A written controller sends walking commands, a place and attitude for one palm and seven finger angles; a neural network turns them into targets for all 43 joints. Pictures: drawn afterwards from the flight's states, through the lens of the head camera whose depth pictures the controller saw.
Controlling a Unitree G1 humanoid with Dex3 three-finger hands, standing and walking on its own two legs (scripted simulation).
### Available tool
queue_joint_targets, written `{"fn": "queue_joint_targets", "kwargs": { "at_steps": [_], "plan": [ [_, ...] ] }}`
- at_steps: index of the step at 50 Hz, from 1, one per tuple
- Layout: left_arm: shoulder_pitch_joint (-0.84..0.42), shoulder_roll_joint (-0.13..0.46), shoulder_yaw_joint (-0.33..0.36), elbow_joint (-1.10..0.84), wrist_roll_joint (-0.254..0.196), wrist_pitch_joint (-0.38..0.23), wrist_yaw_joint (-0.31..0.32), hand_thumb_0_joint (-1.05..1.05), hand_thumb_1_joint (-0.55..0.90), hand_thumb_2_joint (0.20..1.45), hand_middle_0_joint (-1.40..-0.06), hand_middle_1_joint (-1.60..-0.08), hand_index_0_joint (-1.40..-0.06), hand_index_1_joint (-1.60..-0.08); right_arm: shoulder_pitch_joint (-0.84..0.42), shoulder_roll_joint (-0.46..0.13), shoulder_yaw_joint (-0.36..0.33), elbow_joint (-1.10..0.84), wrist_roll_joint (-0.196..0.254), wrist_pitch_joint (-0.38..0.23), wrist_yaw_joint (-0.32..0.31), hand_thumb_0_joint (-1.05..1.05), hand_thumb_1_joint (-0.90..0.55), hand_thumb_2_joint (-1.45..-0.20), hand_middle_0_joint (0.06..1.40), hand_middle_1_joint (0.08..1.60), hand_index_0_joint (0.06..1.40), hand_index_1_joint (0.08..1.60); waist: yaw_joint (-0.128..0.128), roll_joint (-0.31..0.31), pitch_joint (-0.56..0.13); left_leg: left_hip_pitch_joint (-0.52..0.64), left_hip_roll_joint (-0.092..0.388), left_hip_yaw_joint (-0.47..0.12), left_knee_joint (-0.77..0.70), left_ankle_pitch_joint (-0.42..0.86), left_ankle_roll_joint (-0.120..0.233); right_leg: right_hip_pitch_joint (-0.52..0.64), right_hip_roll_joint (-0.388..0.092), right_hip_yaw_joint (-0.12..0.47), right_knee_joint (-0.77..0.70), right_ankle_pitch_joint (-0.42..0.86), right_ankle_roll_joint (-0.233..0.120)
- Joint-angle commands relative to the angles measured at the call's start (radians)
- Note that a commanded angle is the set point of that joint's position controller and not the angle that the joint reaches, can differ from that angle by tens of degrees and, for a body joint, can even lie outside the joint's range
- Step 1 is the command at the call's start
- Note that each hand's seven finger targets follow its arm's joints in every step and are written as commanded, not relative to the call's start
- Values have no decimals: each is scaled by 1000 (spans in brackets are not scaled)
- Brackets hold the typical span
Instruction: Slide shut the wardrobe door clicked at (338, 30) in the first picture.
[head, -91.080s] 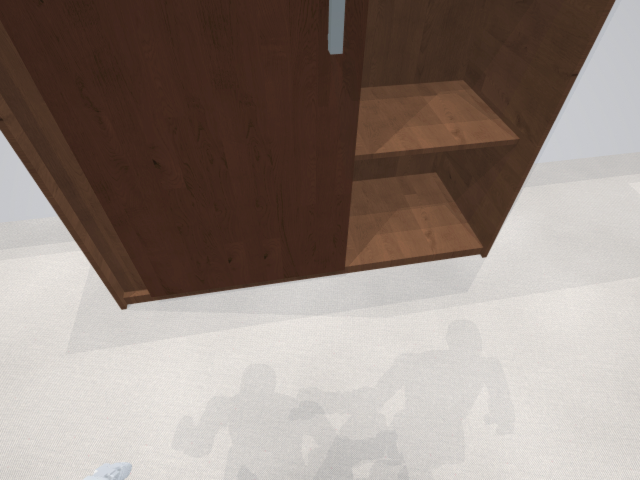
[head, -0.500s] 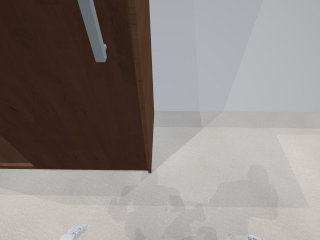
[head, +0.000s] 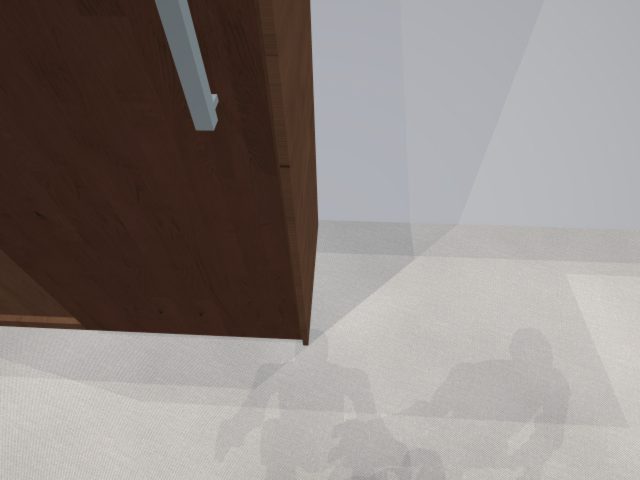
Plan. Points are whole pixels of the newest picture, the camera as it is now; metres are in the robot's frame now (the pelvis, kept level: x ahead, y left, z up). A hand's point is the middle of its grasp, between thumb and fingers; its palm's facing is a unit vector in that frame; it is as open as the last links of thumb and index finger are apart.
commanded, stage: let the arm hang, fingers relaxed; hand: left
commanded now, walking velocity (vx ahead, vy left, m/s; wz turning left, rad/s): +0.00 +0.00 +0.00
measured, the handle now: (191, 45) +0.59 +0.20 +0.24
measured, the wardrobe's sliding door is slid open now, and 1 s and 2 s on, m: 0.00 0.00 0.00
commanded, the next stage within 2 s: look to check the result in 0.36 s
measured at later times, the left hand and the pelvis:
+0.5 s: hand out of the picture +0.09 +0.21 -0.16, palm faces +0.00 -0.96 -0.28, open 7.4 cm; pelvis +0.02 -0.01 +0.01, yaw +0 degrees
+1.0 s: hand out of the picture +0.11 +0.22 -0.15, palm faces +0.00 -0.95 -0.30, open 7.4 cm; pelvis +0.03 -0.01 +0.01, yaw +0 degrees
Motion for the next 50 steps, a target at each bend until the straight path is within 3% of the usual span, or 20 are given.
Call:
{"fn": "queue_joint_targets", "kwargs": {
  "at_steps": [1,7,12,24,36,41,50],
  "plan": [
    [-17,150,29,-41,-6,-28,9,0,900,900,-200,-300,-200,-300,29,-145,-27,-22,2,-21,-9,0,-900,-900,200,300,200,300,4,-29,-42,-81,73,-69,-129,138,44,124,-52,78,-91,42,-57],
    [-62,160,28,-35,-6,-33,8,0,900,900,-200,-300,-200,-300,-24,-160,-28,-11,-1,-23,-9,0,-900,-900,200,300,200,300,2,-22,-46,-52,78,-67,-153,185,33,152,-59,77,-99,116,-53],
    [-91,169,29,-35,-6,-34,5,0,900,900,-200,-300,-200,-300,-55,-177,-27,-8,-1,-23,-8,0,-900,-900,200,300,200,300,1,-15,-35,-46,80,-67,-176,162,27,157,-57,84,-130,78,-50],
    [-113,204,29,-27,-8,-44,4,0,900,900,-200,-300,-200,-300,-93,-227,-27,0,3,-27,-10,0,-900,-900,200,300,200,300,-3,-23,-103,28,94,-59,-188,240,19,209,-64,86,-137,200,-55],
    [-113,229,27,-16,-9,-44,2,0,900,900,-200,-300,-200,-300,-112,-247,-25,8,6,-21,-8,0,-900,-900,200,300,200,300,-2,-38,-87,50,95,-52,-201,207,20,198,-64,91,-178,155,-55],
    [-114,238,27,-16,-10,-47,2,0,900,900,-200,-300,-200,-300,-120,-260,-24,8,8,-26,-9,0,-900,-900,200,300,200,300,-1,-31,-117,67,101,-53,-201,262,19,227,-67,85,-163,232,-55],
    [-123,240,23,-14,-10,-47,2,0,900,900,-200,-300,-200,-300,-133,-264,-24,12,6,-28,-10,0,-900,-900,200,300,200,300,-2,-23,-99,68,104,-55,-215,291,15,231,-68,83,-161,262,-54]
  ]
}}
